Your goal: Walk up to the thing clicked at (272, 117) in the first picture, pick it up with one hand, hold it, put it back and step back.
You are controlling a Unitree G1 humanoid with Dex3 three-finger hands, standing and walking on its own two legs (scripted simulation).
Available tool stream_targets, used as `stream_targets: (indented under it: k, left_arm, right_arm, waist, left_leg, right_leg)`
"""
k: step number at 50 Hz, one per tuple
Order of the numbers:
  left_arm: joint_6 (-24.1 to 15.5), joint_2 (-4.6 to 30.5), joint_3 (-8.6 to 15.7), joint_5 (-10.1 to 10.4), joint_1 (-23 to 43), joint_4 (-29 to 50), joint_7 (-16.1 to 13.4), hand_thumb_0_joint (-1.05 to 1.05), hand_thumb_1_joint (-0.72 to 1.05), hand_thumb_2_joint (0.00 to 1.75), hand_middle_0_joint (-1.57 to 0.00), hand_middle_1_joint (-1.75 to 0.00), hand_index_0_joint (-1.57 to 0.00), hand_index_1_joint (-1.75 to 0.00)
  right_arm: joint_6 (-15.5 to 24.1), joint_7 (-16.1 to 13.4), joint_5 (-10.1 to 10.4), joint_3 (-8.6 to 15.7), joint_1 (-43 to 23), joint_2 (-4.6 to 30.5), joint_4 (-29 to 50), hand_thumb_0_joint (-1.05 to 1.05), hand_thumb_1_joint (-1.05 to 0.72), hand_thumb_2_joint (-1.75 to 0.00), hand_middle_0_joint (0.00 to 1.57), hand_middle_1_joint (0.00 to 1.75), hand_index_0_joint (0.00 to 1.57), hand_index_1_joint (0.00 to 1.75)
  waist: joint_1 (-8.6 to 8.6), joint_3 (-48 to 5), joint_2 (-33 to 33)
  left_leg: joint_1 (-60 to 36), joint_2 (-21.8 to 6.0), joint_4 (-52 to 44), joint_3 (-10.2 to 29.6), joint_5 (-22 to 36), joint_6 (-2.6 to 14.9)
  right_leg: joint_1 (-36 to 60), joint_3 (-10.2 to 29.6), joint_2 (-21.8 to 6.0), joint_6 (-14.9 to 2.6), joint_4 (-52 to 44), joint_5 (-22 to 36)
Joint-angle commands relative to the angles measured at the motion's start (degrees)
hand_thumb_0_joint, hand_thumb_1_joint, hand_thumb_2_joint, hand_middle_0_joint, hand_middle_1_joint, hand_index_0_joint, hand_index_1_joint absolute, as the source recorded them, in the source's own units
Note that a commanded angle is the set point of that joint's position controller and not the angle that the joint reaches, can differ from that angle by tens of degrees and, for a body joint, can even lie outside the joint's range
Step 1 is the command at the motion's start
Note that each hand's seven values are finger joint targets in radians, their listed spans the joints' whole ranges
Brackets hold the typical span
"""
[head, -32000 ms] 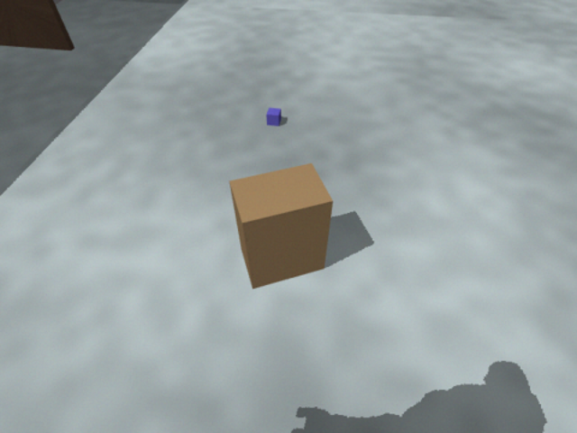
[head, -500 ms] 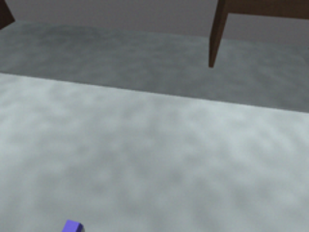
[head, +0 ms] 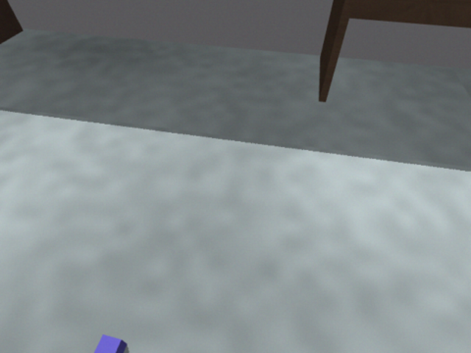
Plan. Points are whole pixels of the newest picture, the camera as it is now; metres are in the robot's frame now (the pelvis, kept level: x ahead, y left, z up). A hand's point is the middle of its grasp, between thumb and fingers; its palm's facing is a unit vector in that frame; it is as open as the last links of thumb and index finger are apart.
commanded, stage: stand
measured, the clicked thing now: (110, 350) +0.26 +0.48 -0.75
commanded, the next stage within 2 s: walk up in 0.94 s
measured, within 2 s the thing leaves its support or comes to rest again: neither
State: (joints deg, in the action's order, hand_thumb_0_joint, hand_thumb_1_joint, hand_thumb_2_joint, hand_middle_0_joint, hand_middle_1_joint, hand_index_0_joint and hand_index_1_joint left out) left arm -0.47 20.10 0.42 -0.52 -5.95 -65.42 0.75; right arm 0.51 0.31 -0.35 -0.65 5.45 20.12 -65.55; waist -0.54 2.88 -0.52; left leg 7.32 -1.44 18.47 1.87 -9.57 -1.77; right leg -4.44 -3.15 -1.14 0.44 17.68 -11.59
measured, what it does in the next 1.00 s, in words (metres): stands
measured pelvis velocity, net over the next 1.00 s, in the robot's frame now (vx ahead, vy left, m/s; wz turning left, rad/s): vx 0.01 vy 0.00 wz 0.02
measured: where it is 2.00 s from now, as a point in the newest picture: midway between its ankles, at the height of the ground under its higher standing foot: outside the picture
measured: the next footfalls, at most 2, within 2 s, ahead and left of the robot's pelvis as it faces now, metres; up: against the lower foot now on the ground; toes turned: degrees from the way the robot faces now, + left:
left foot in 1.22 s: +0.11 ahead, +0.20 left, +0.00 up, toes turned +15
right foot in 1.58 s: +0.35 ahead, -0.11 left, +0.00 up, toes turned +30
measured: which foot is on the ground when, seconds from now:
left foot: down 0.00-1.00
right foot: down 0.00-1.00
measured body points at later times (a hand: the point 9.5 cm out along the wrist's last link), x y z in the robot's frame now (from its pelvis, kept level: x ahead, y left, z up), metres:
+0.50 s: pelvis +0.00 +0.00 +0.00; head +0.01 +0.00 +0.45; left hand +0.07 +0.30 -0.13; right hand +0.08 -0.30 -0.13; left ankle +0.01 +0.14 -0.75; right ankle -0.02 -0.12 -0.75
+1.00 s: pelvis +0.01 +0.00 +0.00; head +0.01 +0.00 +0.45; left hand +0.08 +0.31 -0.13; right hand +0.08 -0.30 -0.13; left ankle +0.01 +0.14 -0.75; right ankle -0.02 -0.12 -0.75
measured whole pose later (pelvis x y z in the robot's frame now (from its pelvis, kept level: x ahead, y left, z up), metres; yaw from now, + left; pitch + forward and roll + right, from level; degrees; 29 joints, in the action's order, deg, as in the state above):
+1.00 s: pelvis +0.01 +0.00 +0.00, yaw +1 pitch -2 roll -1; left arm 0.0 20.4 2.3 -1.9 -7.3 -62.0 2.4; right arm -0.1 1.6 -0.8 1.3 9.1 20.5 -61.8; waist -0.1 2.6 -0.6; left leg 9.1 -0.7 23.5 3.6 -13.7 0.2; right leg -5.4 -4.3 -1.4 -0.5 22.4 -18.4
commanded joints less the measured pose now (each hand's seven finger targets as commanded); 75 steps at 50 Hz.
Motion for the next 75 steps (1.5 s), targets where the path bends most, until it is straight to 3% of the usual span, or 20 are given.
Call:
stream_targets:
  k: [1, 46, 47, 48, 49, 50, 51, 52, 53, 55, 57, 58, 59, 60, 61, 62, 64, 66, 72, 75]
  left_arm:
    - [-1.12, 12.53, 2.17, 0.0, 1.78, 3.23, -1.1, 0.0, 0.9, 0.9, -0.2, -0.3, -0.2, -0.3]
    - [-1.14, 12.49, 2.11, -0.02, 0.88, 3.92, -1.18, 0.0, 0.9, 0.9, -0.2, -0.3, -0.2, -0.3]
    - [-1.55, 15.94, 5.16, -0.58, -2.57, 6.59, 0.03, 0.0, 0.9, 0.9, -0.2, -0.3, -0.2, -0.3]
    - [-0.89, 19.54, 7.82, -2.5, 2.05, 9.46, 1.03, 0.0, 0.9, 0.9, -0.2, -0.3, -0.2, -0.3]
    - [-0.65, 19.52, 8.27, -2.72, 0.35, 11.06, 1.42, 0.0, 0.9, 0.9, -0.2, -0.3, -0.2, -0.3]
    - [-0.6, 19.77, 8.61, -2.59, -4.2, 11.27, 1.47, 0.0, 0.9, 0.9, -0.2, -0.3, -0.2, -0.3]
    - [-0.81, 21.03, 9.53, -2.82, -5.77, 12.49, 1.38, 0.0, 0.9, 0.9, -0.2, -0.3, -0.2, -0.3]
    - [-1.19, 20.19, 9.45, -3.19, -1.54, 15.37, 1.58, 0.0, 0.9, 0.9, -0.2, -0.3, -0.2, -0.3]
    - [-1.15, 18.91, 9.22, -2.99, 0.98, 17.94, 2.03, 0.0, 0.9, 0.9, -0.2, -0.3, -0.2, -0.3]
    - [-1.12, 19.17, 9.43, -3.75, 7.31, 21.55, 2.91, 0.0, 0.9, 0.9, -0.2, -0.3, -0.2, -0.3]
    - [-0.47, 18.81, 9.34, -3.79, 9.28, 23.23, 3.53, 0.0, 0.9, 0.9, -0.2, -0.3, -0.2, -0.3]
    - [-0.11, 17.73, 8.87, -3.56, 9.18, 23.88, 3.58, 0.0, 0.9, 0.9, -0.2, -0.3, -0.2, -0.3]
    - [0.33, 15.16, 7.91, -3.45, 8.02, 25.24, 3.53, 0.0, 0.9, 0.9, -0.2, -0.3, -0.2, -0.3]
    - [0.74, 12.08, 6.88, -2.99, 6.42, 27.51, 3.98, 0.0, 0.9, 0.9, -0.2, -0.3, -0.2, -0.3]
    - [0.72, 8.79, 5.85, -2.72, 7.75, 29.95, 4.09, 0.0, 0.9, 0.9, -0.2, -0.3, -0.2, -0.3]
    - [0.67, 14.02, 6.36, -2.11, 7.86, 31.04, 4.45, 0.0, 0.9, 0.9, -0.2, -0.3, -0.2, -0.3]
    - [0.18, 17.56, 7.02, -1.62, 2.4, 28.57, 4.51, 0.0, 0.9, 0.9, -0.2, -0.3, -0.2, -0.3]
    - [1.2, 19.44, 8.14, -1.47, -1.1, 26.36, 4.58, 0.0, 0.9, 0.9, -0.2, -0.3, -0.2, -0.3]
    - [3.55, 18.03, 9.67, -2.23, -0.24, 30.7, 6.21, 0.0, 0.9, 0.9, -0.2, -0.3, -0.2, -0.3]
    - [3.48, 16.85, 9.93, -1.83, -0.09, 33.08, 5.72, 0.0, 0.9, 0.9, -0.2, -0.3, -0.2, -0.3]
  right_arm:
    - [1.11, -0.99, -0.03, 2.21, -2.89, 12.34, 3.72, 0.0, -0.9, -0.9, 0.2, 0.3, 0.2, 0.3]
    - [1.06, -0.95, -0.12, 2.21, -1.66, 12.09, 4.16, 0.0, -0.9, -0.9, 0.2, 0.3, 0.2, 0.3]
    - [1.41, 0.22, -0.84, 5.07, 1.62, 15.33, 6.95, 0.0, -0.9, -0.9, 0.2, 0.3, 0.2, 0.3]
    - [-0.55, 0.88, -0.83, 7.0, 5.56, 19.29, 8.1, 0.0, -0.9, -0.9, 0.2, 0.3, 0.2, 0.3]
    - [-1.12, 0.89, -1.07, 6.96, 1.19, 18.89, 10.69, 0.0, -0.9, -0.9, 0.2, 0.3, 0.2, 0.3]
    - [-1.1, 1.23, -1.38, 7.03, -4.75, 16.57, 14.18, 0.0, -0.9, -0.9, 0.2, 0.3, 0.2, 0.3]
    - [-1.03, 1.73, -1.6, 7.17, -5.97, 14.49, 17.25, 0.0, -0.9, -0.9, 0.2, 0.3, 0.2, 0.3]
    - [-0.84, 2.01, -1.66, 7.71, -3.5, 15.26, 18.09, 0.0, -0.9, -0.9, 0.2, 0.3, 0.2, 0.3]
    - [-0.69, 2.83, -1.4, 8.0, -2.05, 17.06, 18.3, 0.0, -0.9, -0.9, 0.2, 0.3, 0.2, 0.3]
    - [-0.77, 3.81, -1.25, 8.71, 3.77, 17.27, 19.81, 0.0, -0.9, -0.9, 0.2, 0.3, 0.2, 0.3]
    - [-0.48, 3.89, -0.83, 9.22, 12.43, 15.76, 18.25, 0.0, -0.9, -0.9, 0.2, 0.3, 0.2, 0.3]
    - [-0.24, 3.16, -0.78, 9.84, 18.49, 15.1, 16.8, 0.0, -0.9, -0.9, 0.2, 0.3, 0.2, 0.3]
    - [0.03, 2.0, -1.29, 11.12, 24.94, 17.36, 15.46, 0.0, -0.9, -0.9, 0.2, 0.3, 0.2, 0.3]
    - [-0.04, 0.9, -2.18, 12.48, 29.99, 21.66, 16.3, 0.0, -0.9, -0.9, 0.2, 0.3, 0.2, 0.3]
    - [0.56, 0.05, -2.83, 12.51, 31.22, 24.75, 17.07, 0.0, -0.9, -0.9, 0.2, 0.3, 0.2, 0.3]
    - [1.08, -0.23, -1.21, 12.36, 24.99, 27.1, 19.94, 0.0, -0.9, -0.9, 0.2, 0.3, 0.2, 0.3]
    - [1.85, -1.38, -0.63, 11.11, 15.98, 25.57, 23.75, 0.0, -0.9, -0.9, 0.2, 0.3, 0.2, 0.3]
    - [2.38, -2.4, -0.58, 10.05, 14.96, 22.5, 24.8, 0.0, -0.9, -0.9, 0.2, 0.3, 0.2, 0.3]
    - [3.74, -4.56, -1.21, 10.21, 17.92, 23.33, 24.89, 0.0, -0.9, -0.9, 0.2, 0.3, 0.2, 0.3]
    - [3.76, -5.52, -1.96, 10.7, 16.96, 24.11, 25.91, 0.0, -0.9, -0.9, 0.2, 0.3, 0.2, 0.3]
  waist:
    - [0.15, -5.42, 0.34]
    - [0.23, -4.16, 0.47]
    - [-0.14, -8.32, 1.89]
    - [-1.34, -0.74, 3.32]
    - [-3.9, 3.91, 4.28]
    - [-7.35, 5.69, 9.04]
    - [-8.75, 4.29, 17.0]
    - [-6.78, 3.97, 12.43]
    - [-5.43, 3.47, 7.49]
    - [-1.3, 2.03, 9.21]
    - [2.05, -0.68, 11.65]
    - [4.68, -2.83, 8.41]
    - [7.65, -4.58, -1.59]
    - [9.89, -2.73, -13.73]
    - [8.26, -1.53, -19.97]
    - [5.58, -2.11, -10.63]
    - [0.73, -1.0, -4.41]
    - [-0.56, -1.92, -4.56]
    - [-1.08, 1.67, -4.35]
    - [-1.2, -0.39, -8.55]
  left_leg:
    - [-2.2, -6.07, -1.57, 4.19, 12.35, 2.28]
    - [-1.97, -5.94, -2.19, 3.83, 10.91, 2.4]
    - [-1.88, -2.21, 2.38, 2.2, -15.5, 5.9]
    - [17.38, -3.38, 0.52, 12.35, -19.71, 7.6]
    - [28.92, -2.16, 0.37, 10.71, -21.51, 6.07]
    - [35.88, 0.86, 9.2, 3.01, -15.75, 4.36]
    - [36.83, 0.01, 26.06, -1.56, -12.44, 3.78]
    - [35.98, -4.03, 31.16, -1.84, -13.12, 2.3]
    - [32.94, -5.69, 30.75, 0.16, -11.74, 2.39]
    - [23.55, -7.81, 25.68, 1.4, -11.51, 2.49]
    - [9.43, -2.85, 19.7, -5.33, -7.86, 2.97]
    - [0.33, 0.69, 15.2, -8.99, -3.06, 2.65]
    - [-10.27, 4.57, 13.03, -9.24, -4.64, 4.4]
    - [-16.77, -0.48, 6.4, 5.99, -12.65, 9.31]
    - [-13.33, -13.65, -1.53, 35.09, -19.54, 15.7]
    - [-5.04, -19.84, -10.26, 53.15, -28.33, 21.96]
    - [-3.61, -17.24, -7.07, 41.93, -27.8, 20.38]
    - [2.92, -12.25, -1.93, 30.37, -19.82, 16.57]
    - [12.04, -8.3, 3.54, 24.61, -11.45, 14.4]
    - [12.42, -7.98, 10.43, 23.22, 3.72, 13.37]
  right_leg:
    - [0.29, 5.46, -7.09, -1.14, -2.69, 9.86]
    - [-0.14, 5.77, -6.89, -1.12, -2.94, 8.98]
    - [2.35, 4.63, -3.29, -3.57, 0.46, -15.96]
    - [8.34, 3.18, -5.75, -4.56, 6.88, -25.91]
    - [10.5, 7.77, -8.57, -6.71, 2.61, -31.69]
    - [13.37, 12.11, -14.99, -9.15, -4.5, -33.26]
    - [12.01, 18.88, -24.5, -12.68, -11.47, -31.56]
    - [9.96, 18.92, -28.5, -15.02, -11.52, -23.96]
    - [8.28, 15.96, -26.75, -14.15, -9.97, -19.1]
    - [3.6, 6.86, -23.45, -10.67, -5.14, -12.51]
    - [-4.04, -4.48, -16.39, -7.51, 3.5, -11.44]
    - [-9.8, -8.65, -13.61, -6.13, 13.22, -11.58]
    - [-18.19, -11.51, -9.08, -4.16, 29.21, -9.91]
    - [-31.61, -9.89, -4.11, -1.86, 45.86, -21.81]
    - [-41.1, -3.49, 0.68, -0.71, 55.63, -29.24]
    - [-38.03, 10.76, -1.85, -1.74, 54.75, -26.34]
    - [-34.93, 12.69, -5.71, -1.14, 52.03, -20.95]
    - [-27.45, 11.04, -6.36, -1.06, 46.14, -16.38]
    - [-24.04, 9.36, -3.79, -0.92, 38.91, -10.78]
    - [-21.24, 7.22, -2.97, -1.84, 33.53, -12.06]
